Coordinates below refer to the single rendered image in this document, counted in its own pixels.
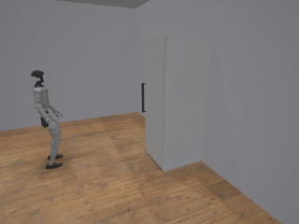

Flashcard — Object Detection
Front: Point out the right robot foot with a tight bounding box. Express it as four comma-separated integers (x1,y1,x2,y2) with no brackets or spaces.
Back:
46,162,63,169

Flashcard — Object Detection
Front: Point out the right robot forearm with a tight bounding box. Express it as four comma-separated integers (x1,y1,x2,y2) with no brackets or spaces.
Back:
36,105,52,124

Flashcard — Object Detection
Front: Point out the right robot upper arm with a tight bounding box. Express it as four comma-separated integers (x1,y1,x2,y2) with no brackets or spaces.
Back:
34,88,43,108

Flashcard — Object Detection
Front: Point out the right robot shin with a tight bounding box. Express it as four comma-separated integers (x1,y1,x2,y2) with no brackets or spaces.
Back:
50,141,60,165

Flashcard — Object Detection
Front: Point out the left robot hand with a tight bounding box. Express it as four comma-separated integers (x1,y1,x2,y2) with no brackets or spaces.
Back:
52,109,63,119

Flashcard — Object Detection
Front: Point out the fridge door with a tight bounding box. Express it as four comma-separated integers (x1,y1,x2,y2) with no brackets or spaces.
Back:
144,35,167,166

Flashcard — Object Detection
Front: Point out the right robot hand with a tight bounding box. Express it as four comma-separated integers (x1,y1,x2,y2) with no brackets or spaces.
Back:
49,122,62,136

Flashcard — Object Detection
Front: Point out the left robot forearm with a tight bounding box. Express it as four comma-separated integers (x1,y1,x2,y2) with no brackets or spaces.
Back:
49,101,56,111

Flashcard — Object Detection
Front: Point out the handle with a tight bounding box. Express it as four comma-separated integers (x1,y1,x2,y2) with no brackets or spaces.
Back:
141,83,147,113

